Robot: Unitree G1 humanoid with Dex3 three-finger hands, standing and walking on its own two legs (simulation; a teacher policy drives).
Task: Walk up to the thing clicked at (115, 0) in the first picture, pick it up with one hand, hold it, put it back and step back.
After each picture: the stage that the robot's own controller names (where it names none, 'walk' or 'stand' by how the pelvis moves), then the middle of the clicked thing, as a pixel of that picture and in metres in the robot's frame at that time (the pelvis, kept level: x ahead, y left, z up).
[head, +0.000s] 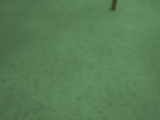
stand; (114, 2) +2.28 -0.50 -0.66
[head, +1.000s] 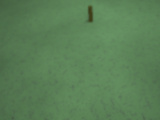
walk; (90, 14) +2.16 -0.02 -0.62
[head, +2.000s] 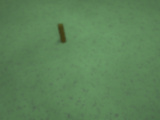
walk; (62, 33) +1.49 +0.31 -0.64
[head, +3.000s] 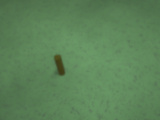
walk; (59, 65) +0.99 +0.30 -0.65
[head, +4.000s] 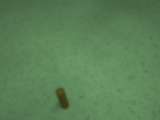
walk; (62, 99) +0.63 +0.25 -0.65
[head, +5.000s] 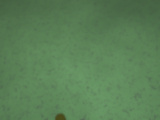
stand; out of the picture +0.41 +0.22 -0.64
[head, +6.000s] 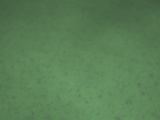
stand; out of the picture +0.36 +0.20 -0.66
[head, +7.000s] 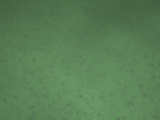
stand; out of the picture +0.36 +0.19 -0.66
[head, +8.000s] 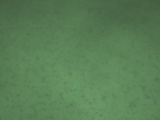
stand; out of the picture +0.35 +0.18 -0.66
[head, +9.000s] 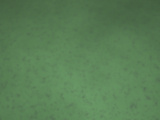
stand; out of the picture +0.35 +0.18 -0.66
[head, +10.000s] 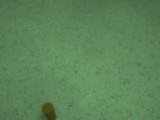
go down; (49, 113) +0.37 +0.19 -0.59
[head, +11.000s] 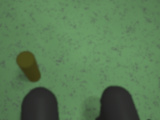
go down; (30, 69) +0.43 +0.23 -0.27
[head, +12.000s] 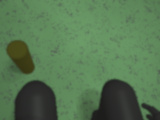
close in; (23, 60) +0.43 +0.24 -0.24
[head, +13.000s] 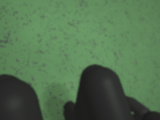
close; out of the picture +0.41 +0.28 -0.15
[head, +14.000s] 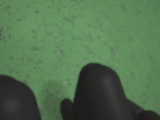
close; out of the picture +0.41 +0.28 -0.15
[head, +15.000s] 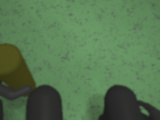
lift; (17, 76) +0.33 +0.22 -0.02
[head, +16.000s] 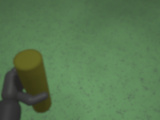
hold; (36, 86) +0.32 +0.16 +0.07
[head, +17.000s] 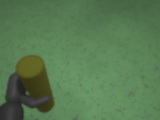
hold; (39, 88) +0.32 +0.16 +0.04
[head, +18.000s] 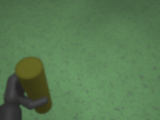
hold; (37, 90) +0.31 +0.16 +0.03
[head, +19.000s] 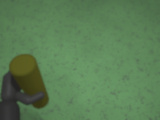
crouch; (33, 85) +0.34 +0.17 -0.01
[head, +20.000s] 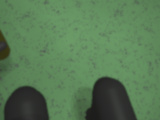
lower; out of the picture +0.47 +0.24 -0.05
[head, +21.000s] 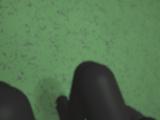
lower; out of the picture +0.44 +0.29 -0.16
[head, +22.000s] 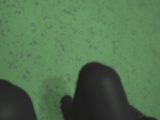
lower; out of the picture +0.41 +0.29 -0.16
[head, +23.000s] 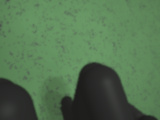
lower; out of the picture +0.41 +0.29 -0.16
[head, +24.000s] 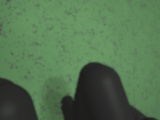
lower; out of the picture +0.41 +0.29 -0.16
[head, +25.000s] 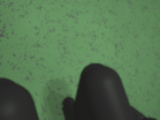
open; out of the picture +0.42 +0.29 -0.16
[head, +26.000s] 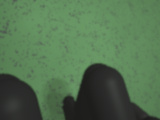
rise; out of the picture +0.40 +0.28 -0.16
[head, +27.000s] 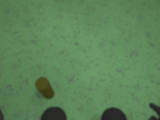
walk; (46, 89) +0.41 +0.21 -0.44
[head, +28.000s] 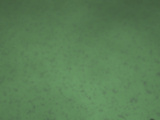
stand; out of the picture +0.37 +0.19 -0.60
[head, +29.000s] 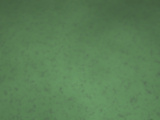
stand; out of the picture +0.37 +0.19 -0.60
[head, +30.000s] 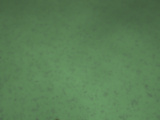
stand; out of the picture +0.39 +0.18 -0.63
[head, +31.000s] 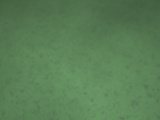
stand; out of the picture +0.38 +0.19 -0.66
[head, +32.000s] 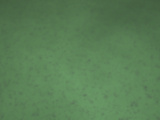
stand; out of the picture +0.37 +0.19 -0.66
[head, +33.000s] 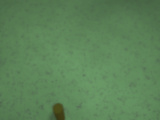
walk; (59, 113) +0.41 +0.15 -0.63
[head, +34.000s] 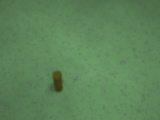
walk; (58, 82) +0.64 +0.16 -0.64
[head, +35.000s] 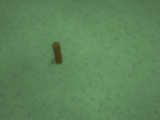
stand; (57, 53) +0.97 +0.26 -0.62
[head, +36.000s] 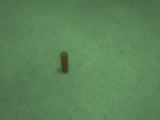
stand; (64, 63) +0.96 +0.17 -0.64
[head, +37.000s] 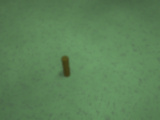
stand; (66, 66) +0.99 +0.18 -0.66
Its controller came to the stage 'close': yes
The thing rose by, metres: 0.67
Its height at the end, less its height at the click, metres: +0.00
